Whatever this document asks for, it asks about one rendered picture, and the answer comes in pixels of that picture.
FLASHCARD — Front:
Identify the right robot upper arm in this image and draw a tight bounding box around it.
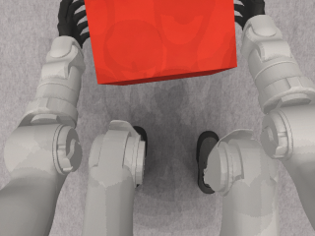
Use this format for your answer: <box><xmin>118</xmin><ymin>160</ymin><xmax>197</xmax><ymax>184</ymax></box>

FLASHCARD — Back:
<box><xmin>260</xmin><ymin>103</ymin><xmax>315</xmax><ymax>231</ymax></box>

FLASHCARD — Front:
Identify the carton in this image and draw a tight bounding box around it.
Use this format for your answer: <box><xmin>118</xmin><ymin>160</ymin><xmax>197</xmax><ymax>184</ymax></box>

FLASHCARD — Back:
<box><xmin>84</xmin><ymin>0</ymin><xmax>237</xmax><ymax>86</ymax></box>

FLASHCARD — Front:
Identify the left robot upper arm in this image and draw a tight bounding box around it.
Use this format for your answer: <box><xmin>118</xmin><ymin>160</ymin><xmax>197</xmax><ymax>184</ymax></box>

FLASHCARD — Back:
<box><xmin>0</xmin><ymin>123</ymin><xmax>83</xmax><ymax>236</ymax></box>

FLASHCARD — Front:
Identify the left robot hand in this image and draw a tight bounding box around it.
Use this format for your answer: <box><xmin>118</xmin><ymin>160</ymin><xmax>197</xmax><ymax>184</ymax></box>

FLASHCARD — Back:
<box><xmin>57</xmin><ymin>0</ymin><xmax>90</xmax><ymax>49</ymax></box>

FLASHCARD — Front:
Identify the left robot thigh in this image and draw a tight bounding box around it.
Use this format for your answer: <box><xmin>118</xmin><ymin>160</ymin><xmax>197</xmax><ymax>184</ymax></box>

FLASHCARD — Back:
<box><xmin>82</xmin><ymin>130</ymin><xmax>146</xmax><ymax>236</ymax></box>

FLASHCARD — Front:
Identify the left robot forearm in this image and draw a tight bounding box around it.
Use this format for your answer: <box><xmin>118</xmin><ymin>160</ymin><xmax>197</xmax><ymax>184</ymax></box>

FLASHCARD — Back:
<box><xmin>4</xmin><ymin>35</ymin><xmax>87</xmax><ymax>172</ymax></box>

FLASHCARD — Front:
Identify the right robot shin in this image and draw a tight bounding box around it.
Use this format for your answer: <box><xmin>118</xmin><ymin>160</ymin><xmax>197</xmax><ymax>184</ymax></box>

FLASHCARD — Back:
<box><xmin>203</xmin><ymin>129</ymin><xmax>279</xmax><ymax>192</ymax></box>

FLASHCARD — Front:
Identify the right robot forearm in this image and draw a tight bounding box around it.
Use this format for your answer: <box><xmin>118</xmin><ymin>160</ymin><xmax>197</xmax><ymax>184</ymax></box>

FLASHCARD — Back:
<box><xmin>240</xmin><ymin>15</ymin><xmax>315</xmax><ymax>115</ymax></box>

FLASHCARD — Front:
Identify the right robot hand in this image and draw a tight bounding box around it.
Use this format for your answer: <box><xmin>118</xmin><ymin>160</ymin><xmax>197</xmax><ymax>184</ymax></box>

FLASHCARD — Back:
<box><xmin>233</xmin><ymin>0</ymin><xmax>266</xmax><ymax>30</ymax></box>

